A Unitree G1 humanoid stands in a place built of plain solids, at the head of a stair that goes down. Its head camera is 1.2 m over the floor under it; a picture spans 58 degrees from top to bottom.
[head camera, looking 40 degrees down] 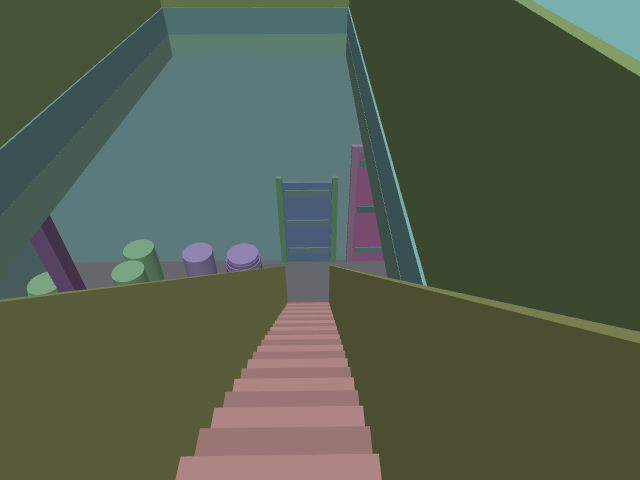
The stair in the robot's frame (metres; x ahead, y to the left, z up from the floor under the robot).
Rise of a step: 0.20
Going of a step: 0.21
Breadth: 0.88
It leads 1 degrees to the left of straight ahead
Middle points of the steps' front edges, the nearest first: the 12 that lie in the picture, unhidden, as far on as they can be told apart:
0.78 0.16 -0.59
1.00 0.16 -0.79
1.21 0.17 -0.98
1.42 0.17 -1.18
1.63 0.17 -1.38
1.84 0.18 -1.57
2.06 0.18 -1.77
2.27 0.18 -1.97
2.48 0.18 -2.17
2.69 0.19 -2.36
2.90 0.19 -2.56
3.12 0.19 -2.76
